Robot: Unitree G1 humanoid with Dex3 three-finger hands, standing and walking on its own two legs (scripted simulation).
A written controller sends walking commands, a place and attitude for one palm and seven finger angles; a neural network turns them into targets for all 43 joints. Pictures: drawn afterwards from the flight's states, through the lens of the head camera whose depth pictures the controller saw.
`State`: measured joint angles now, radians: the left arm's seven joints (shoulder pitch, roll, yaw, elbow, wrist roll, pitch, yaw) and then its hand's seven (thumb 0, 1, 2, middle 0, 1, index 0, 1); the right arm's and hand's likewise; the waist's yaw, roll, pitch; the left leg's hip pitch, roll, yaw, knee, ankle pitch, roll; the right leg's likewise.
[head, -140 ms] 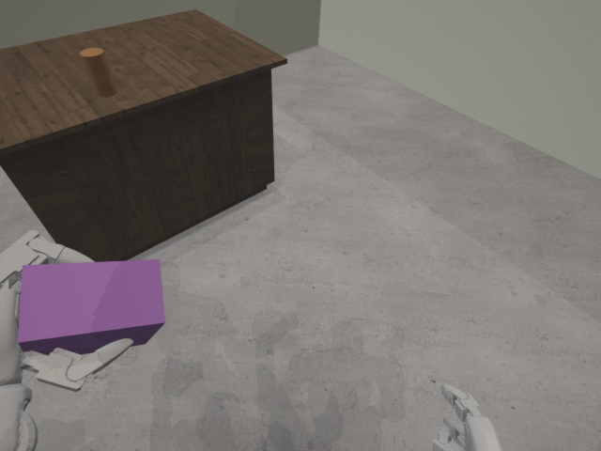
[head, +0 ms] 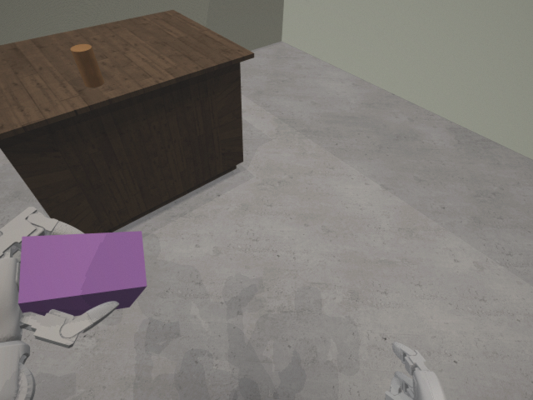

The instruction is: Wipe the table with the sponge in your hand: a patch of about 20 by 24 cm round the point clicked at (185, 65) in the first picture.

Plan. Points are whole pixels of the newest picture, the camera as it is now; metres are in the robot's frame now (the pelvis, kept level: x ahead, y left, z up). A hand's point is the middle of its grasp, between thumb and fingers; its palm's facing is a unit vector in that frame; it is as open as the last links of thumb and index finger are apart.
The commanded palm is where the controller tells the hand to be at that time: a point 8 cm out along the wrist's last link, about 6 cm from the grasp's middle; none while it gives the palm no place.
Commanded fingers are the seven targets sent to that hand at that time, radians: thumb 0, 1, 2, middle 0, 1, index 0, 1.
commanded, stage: stand and wait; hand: left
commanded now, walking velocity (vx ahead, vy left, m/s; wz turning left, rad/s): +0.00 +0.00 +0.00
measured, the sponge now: (101, 275) +0.22 +0.22 +0.14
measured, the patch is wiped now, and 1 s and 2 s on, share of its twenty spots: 0.00 0.00 0.00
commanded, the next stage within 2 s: look at it before walking up in 0.12 s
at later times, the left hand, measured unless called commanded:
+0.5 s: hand (60, 283) +0.20 +0.24 +0.16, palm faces +0.43 -0.82 -0.37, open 10.3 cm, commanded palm +0.15 +0.28 +0.18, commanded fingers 0.00 0.10 1.30 -1.20 -1.60 -1.20 -1.60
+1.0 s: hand (95, 221) +0.28 +0.24 +0.17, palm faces +0.46 -0.81 -0.37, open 10.3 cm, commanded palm +0.23 +0.27 +0.18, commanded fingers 0.00 0.10 1.30 -1.20 -1.60 -1.20 -1.60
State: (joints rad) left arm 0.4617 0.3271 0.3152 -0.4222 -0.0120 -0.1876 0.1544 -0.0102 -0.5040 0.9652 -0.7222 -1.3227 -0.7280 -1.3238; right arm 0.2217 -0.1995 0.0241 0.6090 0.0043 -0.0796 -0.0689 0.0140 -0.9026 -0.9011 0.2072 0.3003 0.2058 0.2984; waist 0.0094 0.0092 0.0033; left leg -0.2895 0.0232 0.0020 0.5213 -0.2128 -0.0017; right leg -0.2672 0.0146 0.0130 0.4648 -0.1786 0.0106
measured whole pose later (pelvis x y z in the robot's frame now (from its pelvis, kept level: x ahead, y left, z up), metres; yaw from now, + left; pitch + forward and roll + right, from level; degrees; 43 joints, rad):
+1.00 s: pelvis +0.07 -0.01 -0.01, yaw -1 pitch -2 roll +1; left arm 0.44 0.36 0.37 -0.46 -0.01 -0.22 0.18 -0.01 -0.50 0.97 -0.72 -1.33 -0.73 -1.33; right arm 0.22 -0.20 0.00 0.62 0.00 -0.07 -0.09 0.02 -0.90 -0.90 0.21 0.30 0.20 0.30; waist 0.01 -0.04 0.02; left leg -0.27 0.07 0.16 0.61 -0.30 0.00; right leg -0.36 -0.02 -0.02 0.93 -0.48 -0.01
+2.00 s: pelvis +0.37 -0.11 +0.00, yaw +2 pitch +0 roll -1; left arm 0.50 0.38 0.40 -0.59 -0.03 -0.25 0.16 -0.01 -0.51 0.98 -0.72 -1.33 -0.74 -1.33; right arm 0.22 -0.11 0.03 0.59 0.01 -0.11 -0.04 0.01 -0.90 -0.90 0.21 0.30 0.21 0.30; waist 0.02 0.04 0.06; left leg -0.30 0.13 0.11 0.56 -0.25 -0.03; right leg -0.43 -0.11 -0.12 0.79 -0.38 0.04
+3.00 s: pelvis +0.65 -0.20 +0.00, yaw +31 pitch -1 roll +3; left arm 0.43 0.30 0.31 -0.45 -0.02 -0.15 0.14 -0.01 -0.51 0.98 -0.72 -1.33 -0.74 -1.34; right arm 0.13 -0.25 -0.02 0.66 0.00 -0.05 -0.07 0.02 -0.90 -0.90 0.21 0.30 0.21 0.30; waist 0.01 0.03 0.09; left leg -0.55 0.02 0.04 1.29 -0.44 -0.06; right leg -0.25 -0.14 -0.22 0.57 -0.30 -0.02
